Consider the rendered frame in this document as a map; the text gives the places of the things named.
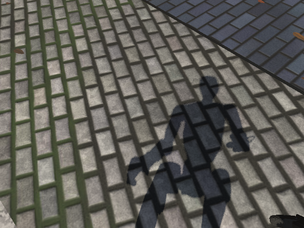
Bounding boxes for right robot hand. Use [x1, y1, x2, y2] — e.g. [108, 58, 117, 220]
[269, 214, 304, 228]

